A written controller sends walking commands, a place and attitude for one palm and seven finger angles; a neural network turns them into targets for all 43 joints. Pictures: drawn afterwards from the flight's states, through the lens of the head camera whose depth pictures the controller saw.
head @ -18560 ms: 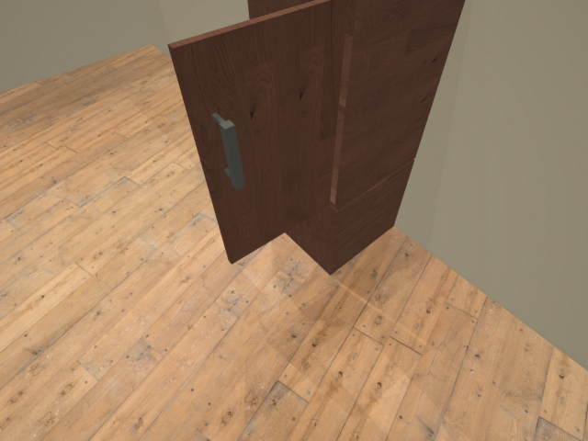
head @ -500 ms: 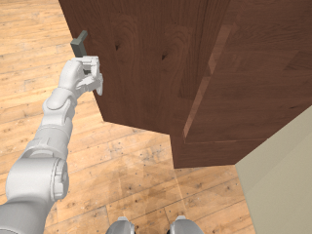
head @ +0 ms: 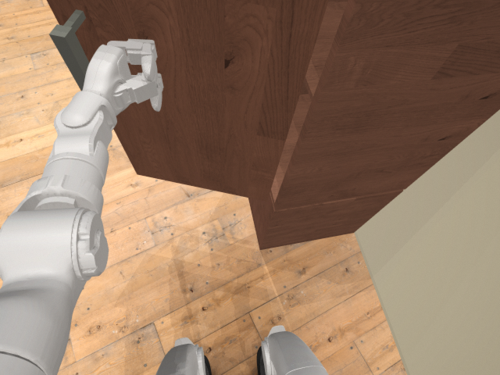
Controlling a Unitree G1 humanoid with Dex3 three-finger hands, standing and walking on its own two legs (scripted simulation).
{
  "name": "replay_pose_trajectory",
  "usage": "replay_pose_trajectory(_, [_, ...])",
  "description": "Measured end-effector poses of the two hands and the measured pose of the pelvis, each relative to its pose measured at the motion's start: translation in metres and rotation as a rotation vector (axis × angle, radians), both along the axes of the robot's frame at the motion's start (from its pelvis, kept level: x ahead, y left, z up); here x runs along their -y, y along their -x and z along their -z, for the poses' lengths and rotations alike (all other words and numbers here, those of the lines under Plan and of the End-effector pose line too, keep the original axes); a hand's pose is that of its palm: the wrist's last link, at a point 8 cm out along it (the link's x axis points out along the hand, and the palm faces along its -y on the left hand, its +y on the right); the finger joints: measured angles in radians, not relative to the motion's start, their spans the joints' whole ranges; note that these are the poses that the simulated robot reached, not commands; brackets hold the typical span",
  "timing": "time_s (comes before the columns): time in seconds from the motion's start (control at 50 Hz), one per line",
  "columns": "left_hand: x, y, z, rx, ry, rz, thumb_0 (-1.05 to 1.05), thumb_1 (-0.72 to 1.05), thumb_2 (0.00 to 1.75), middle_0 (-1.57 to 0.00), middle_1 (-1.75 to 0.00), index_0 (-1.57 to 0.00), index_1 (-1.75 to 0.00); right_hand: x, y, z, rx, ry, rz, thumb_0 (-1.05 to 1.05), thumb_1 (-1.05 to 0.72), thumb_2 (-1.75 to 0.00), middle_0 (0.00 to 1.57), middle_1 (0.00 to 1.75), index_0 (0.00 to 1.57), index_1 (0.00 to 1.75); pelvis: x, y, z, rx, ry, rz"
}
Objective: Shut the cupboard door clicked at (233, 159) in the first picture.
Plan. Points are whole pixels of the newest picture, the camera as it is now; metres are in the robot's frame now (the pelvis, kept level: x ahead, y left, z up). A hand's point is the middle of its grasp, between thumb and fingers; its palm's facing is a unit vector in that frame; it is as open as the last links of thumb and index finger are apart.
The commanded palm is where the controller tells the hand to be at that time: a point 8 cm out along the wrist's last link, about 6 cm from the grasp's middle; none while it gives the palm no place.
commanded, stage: push the door shut along its arc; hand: left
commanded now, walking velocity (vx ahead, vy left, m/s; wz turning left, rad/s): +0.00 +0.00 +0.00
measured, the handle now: (90, 68) +0.58 +0.17 +0.10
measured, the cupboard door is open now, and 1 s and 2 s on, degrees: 67 53 53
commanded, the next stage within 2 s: pull the fist back off the door in 0.48 s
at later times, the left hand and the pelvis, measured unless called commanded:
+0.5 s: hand (158, 76) +0.54 +0.07 +0.11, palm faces -0.42 -0.91 -0.01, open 3.2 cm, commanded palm +0.58 +0.08 +0.11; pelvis -0.01 -0.01 -0.02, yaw +1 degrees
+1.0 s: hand (186, 66) +0.57 +0.03 +0.11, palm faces +0.02 -1.00 -0.05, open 3.2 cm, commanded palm +0.53 +0.07 +0.11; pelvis +0.00 -0.01 -0.01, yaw +0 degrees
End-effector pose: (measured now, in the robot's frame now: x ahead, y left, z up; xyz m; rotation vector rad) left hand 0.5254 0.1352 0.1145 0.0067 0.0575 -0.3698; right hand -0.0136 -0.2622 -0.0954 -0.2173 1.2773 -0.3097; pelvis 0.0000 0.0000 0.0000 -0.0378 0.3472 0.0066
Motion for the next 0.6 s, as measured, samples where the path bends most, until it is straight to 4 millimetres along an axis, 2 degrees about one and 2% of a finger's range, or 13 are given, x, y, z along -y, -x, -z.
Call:
replay_pose_trajectory(0.22, [0.0, -0.011, -0.001, -0.02, -0.03, 0.023, 0.0, 0.86, 0.93, -1.29, -1.5, -1.3, -1.5, 0.003, 0.02, 0.006, -0.09, -0.014, 0.018, 0.0, -0.91, -0.9, 0.2, 0.3, 0.21, 0.3, 0.008, -0.001, 0.004, -0.023, 0.0, -0.005])
replay_pose_trajectory(0.44, [0.003, -0.019, -0.002, -0.024, -0.028, 0.059, 0.01, 0.87, 0.95, -1.29, -1.5, -1.31, -1.5, 0.02, 0.019, 0.007, -0.086, 0.056, -0.012, 0.0, -0.91, -0.9, 0.2, 0.3, 0.21, 0.3, 0.012, 0.007, 0.013, -0.051, 0.014, -0.021])
replay_pose_trajectory(0.6, [0.015, -0.023, -0.003, -0.009, -0.033, 0.074, 0.03, 0.95, 1.0, -1.29, -1.5, -1.3, -1.5, 0.021, 0.021, 0.013, -0.087, 0.07, -0.023, 0.0, -0.91, -0.9, 0.2, 0.3, 0.21, 0.3, 0.011, 0.012, 0.021, -0.07, 0.019, -0.026])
